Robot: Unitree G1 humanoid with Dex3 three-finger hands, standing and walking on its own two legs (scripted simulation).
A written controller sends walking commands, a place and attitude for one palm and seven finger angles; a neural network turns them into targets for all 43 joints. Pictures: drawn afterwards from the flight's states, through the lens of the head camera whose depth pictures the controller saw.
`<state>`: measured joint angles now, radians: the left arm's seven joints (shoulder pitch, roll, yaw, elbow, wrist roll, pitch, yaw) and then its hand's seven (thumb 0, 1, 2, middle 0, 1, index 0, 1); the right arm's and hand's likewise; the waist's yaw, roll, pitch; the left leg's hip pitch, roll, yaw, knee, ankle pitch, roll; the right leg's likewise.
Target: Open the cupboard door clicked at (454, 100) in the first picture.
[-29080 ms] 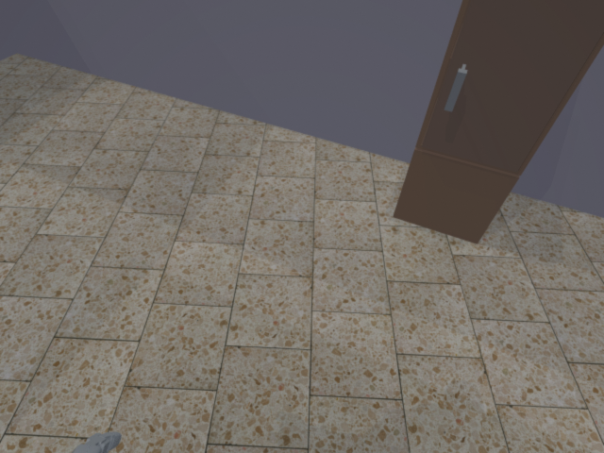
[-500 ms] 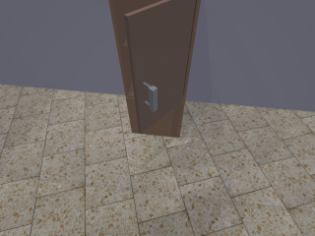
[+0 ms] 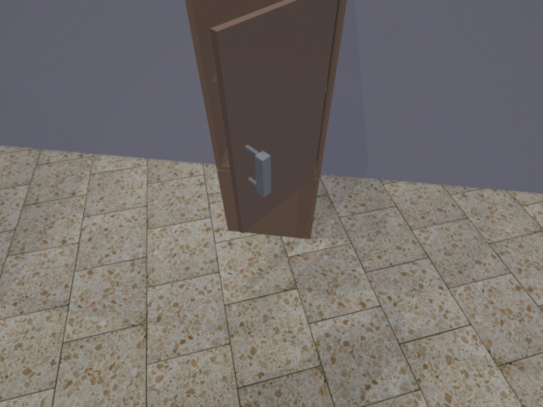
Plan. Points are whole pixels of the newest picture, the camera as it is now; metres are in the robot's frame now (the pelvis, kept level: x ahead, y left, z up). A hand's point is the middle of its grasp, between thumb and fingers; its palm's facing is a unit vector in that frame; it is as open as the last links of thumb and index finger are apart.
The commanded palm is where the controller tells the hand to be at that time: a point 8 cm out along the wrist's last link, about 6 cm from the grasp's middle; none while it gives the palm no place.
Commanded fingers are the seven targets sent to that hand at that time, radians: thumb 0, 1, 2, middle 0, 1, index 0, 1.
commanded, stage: look to check the result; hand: left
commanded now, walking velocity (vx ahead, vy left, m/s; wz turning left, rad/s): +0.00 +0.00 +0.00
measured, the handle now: (256, 170) +0.64 +0.07 -0.09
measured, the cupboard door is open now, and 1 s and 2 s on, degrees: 53 53 53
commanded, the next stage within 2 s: walk to a spot facing it in 0.04 s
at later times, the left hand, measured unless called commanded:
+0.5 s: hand out of the picture +0.06 +0.18 -0.18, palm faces -0.09 -0.97 -0.24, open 7.4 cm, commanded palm none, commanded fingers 0.00 0.90 0.90 -0.20 -0.30 -0.20 -0.30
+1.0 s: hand out of the picture +0.12 +0.15 -0.17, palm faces -0.31 -0.92 -0.25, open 7.4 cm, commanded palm none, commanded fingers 0.00 0.90 0.90 -0.20 -0.30 -0.20 -0.30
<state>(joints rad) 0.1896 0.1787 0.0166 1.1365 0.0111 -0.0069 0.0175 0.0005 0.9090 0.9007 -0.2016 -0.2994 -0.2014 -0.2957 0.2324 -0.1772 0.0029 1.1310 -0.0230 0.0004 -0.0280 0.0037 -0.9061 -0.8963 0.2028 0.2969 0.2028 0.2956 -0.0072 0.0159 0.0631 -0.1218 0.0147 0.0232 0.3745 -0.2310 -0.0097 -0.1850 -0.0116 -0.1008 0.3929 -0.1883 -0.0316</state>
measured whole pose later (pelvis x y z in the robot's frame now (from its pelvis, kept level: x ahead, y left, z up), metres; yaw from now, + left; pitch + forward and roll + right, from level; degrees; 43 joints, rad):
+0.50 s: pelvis +0.00 -0.01 -0.01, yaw -8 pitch +0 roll +2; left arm 0.20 0.20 0.07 1.04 0.03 0.07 -0.01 0.00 0.91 0.90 -0.20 -0.30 -0.20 -0.30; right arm 0.23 -0.18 -0.03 1.03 -0.03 0.02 -0.05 0.00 -0.90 -0.90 0.20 0.30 0.20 0.30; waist 0.01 -0.01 0.10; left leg -0.17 0.05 0.15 0.52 -0.33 -0.02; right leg -0.35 0.02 0.00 0.69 -0.35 -0.03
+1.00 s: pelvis +0.01 -0.03 +0.00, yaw -24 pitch +3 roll +2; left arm 0.24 0.20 0.08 0.93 0.03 0.04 0.01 0.00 0.91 0.90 -0.20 -0.30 -0.20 -0.30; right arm 0.04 -0.21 -0.05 0.89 0.00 0.04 -0.04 0.01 -0.91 -0.90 0.20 0.30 0.20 0.30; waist 0.05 -0.02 0.09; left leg -0.39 0.00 -0.05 0.80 -0.42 -0.04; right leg -0.28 0.13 0.21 0.45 -0.18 -0.08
